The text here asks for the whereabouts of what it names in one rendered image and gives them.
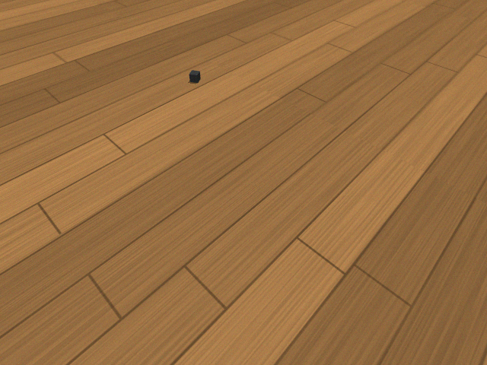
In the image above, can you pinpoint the cube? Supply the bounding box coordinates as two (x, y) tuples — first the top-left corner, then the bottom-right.
(189, 70), (201, 83)

